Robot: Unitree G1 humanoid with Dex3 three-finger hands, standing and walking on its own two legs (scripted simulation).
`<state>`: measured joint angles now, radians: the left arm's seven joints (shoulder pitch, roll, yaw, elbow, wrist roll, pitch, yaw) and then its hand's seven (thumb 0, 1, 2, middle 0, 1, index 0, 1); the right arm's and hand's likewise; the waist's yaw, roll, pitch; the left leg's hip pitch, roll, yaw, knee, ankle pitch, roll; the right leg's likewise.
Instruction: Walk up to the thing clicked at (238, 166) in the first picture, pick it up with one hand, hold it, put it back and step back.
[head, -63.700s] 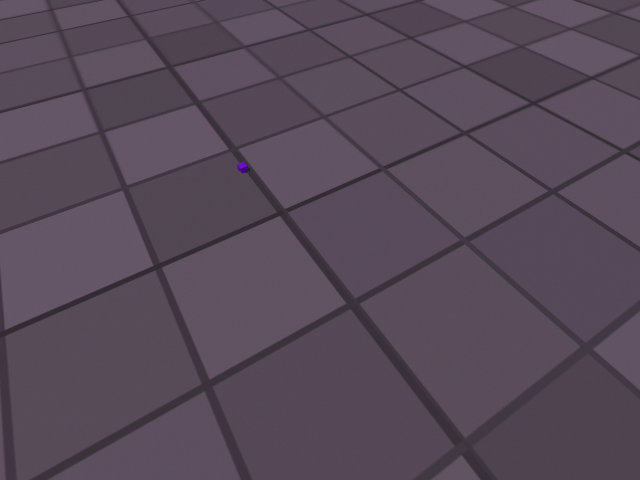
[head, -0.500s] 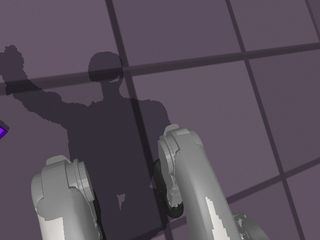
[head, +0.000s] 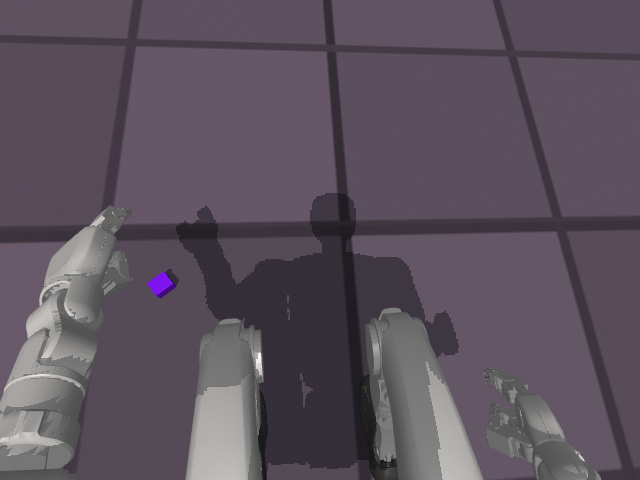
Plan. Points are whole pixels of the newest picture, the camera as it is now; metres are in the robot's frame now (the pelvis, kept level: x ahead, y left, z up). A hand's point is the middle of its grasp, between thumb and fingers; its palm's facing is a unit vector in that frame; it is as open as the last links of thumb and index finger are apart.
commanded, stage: home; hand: left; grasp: from above
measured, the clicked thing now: (162, 285) +0.44 +0.32 -0.45
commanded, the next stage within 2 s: none
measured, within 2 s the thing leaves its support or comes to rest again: neither
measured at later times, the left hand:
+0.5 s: hand (82, 346) +0.26 +0.20 +0.10, palm faces +0.09 -0.96 -0.27, open 7.4 cm
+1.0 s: hand out of the picture +0.22 +0.18 +0.20, palm faces +0.15 -0.97 -0.20, open 7.4 cm
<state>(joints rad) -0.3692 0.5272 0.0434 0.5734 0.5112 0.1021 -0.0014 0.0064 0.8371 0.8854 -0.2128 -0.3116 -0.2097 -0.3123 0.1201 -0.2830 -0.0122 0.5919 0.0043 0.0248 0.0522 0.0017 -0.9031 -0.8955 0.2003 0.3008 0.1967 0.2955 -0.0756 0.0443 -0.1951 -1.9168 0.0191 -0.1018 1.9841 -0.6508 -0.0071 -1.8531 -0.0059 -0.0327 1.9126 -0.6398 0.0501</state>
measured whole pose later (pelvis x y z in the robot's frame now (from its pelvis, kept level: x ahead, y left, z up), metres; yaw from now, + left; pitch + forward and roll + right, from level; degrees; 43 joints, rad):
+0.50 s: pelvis +0.05 -0.01 +0.18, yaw +4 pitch +19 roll -3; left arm 0.20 0.27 0.06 0.13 -0.03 0.39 0.07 0.01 0.90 0.90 -0.21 -0.30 -0.20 -0.30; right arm 0.21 -0.21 0.05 0.56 0.05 -0.12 -0.12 0.01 -0.90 -0.90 0.20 0.30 0.20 0.30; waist -0.07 0.04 -0.19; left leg -1.12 0.04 -0.08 1.33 -0.55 -0.02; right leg -1.07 -0.01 -0.05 1.27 -0.54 0.02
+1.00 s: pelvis +0.08 -0.01 +0.25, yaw +5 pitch +10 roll -2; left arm 0.51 0.21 0.03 -0.12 -0.06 0.47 0.01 0.01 0.90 0.90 -0.20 -0.30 -0.20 -0.30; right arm 0.27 -0.22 0.03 0.52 0.01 -0.23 -0.19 0.01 -0.90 -0.90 0.20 0.30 0.20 0.30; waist -0.03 0.05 -0.18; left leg -0.69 0.03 -0.06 1.00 -0.48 -0.02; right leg -0.64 -0.02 -0.05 0.95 -0.47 0.02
